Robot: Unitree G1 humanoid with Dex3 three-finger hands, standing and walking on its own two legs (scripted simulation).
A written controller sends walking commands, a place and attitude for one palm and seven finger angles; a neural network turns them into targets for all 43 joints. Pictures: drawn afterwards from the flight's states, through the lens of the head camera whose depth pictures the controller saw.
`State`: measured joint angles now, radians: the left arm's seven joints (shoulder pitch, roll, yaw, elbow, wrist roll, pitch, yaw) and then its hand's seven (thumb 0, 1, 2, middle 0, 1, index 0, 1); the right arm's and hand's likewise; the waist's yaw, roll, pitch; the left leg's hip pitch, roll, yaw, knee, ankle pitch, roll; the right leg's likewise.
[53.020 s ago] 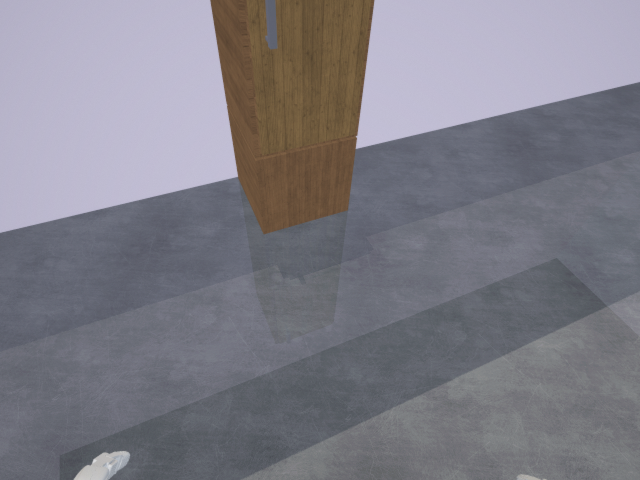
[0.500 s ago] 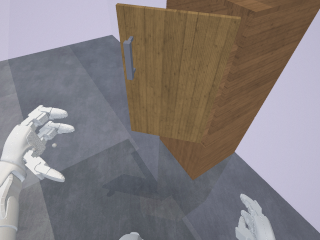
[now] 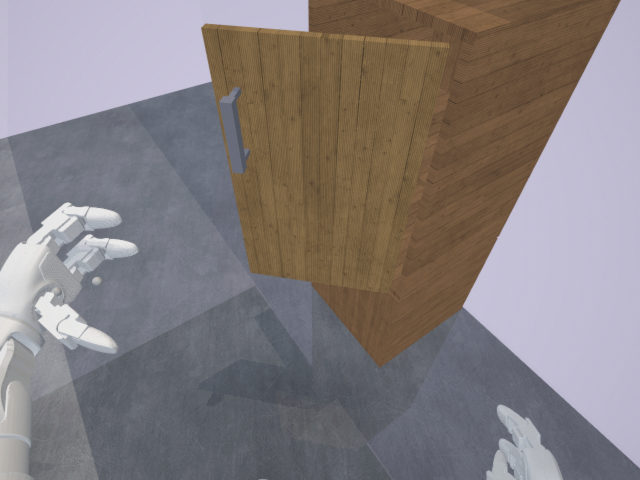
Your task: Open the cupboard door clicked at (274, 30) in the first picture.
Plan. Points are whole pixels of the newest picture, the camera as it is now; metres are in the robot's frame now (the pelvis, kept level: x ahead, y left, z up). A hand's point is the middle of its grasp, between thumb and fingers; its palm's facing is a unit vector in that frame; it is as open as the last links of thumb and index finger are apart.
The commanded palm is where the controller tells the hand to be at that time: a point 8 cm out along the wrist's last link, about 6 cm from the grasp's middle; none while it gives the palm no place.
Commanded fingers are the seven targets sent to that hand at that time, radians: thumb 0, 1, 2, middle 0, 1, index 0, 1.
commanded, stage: raise the hand with hooked fingers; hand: left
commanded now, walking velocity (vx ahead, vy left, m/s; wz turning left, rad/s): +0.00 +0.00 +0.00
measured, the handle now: (237, 131) +0.62 +0.20 +0.11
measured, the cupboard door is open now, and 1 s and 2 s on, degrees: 45 45 45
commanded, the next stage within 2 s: move the hooked fingers beside the handle in 0.12 s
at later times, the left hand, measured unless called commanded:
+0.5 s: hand (123, 245) +0.34 +0.27 +0.13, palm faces -0.08 -1.00 +0.00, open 14.0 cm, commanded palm +0.32 +0.32 +0.13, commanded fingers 0.00 -0.50 0.30 -0.30 -1.20 -0.30 -1.20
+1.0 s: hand (152, 200) +0.42 +0.27 +0.13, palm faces -0.08 -1.00 +0.02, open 14.0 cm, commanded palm +0.41 +0.31 +0.13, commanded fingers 0.00 -0.50 0.30 -0.30 -1.20 -0.30 -1.20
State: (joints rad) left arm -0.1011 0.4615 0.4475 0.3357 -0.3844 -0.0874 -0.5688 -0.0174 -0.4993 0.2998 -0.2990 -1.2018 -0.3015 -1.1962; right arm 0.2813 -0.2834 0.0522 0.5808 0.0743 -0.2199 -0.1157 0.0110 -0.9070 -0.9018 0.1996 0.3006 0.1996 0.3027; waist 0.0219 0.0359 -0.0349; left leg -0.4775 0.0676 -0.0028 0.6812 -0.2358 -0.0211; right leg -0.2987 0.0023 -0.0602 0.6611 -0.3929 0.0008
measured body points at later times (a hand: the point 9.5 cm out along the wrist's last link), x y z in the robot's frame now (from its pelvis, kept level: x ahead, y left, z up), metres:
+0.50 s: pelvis +0.00 +0.01 +0.00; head +0.03 +0.01 +0.45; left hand +0.34 +0.32 +0.13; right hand +0.17 -0.24 -0.08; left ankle +0.07 +0.13 -0.72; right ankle -0.03 -0.12 -0.72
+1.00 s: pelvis +0.01 +0.02 -0.01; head +0.05 +0.03 +0.44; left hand +0.42 +0.32 +0.13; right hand +0.09 -0.26 -0.11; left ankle +0.07 +0.13 -0.72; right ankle -0.03 -0.12 -0.72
